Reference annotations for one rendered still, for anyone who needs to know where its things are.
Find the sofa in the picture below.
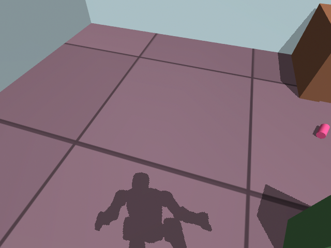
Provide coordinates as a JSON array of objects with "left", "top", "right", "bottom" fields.
[{"left": 291, "top": 3, "right": 331, "bottom": 103}]

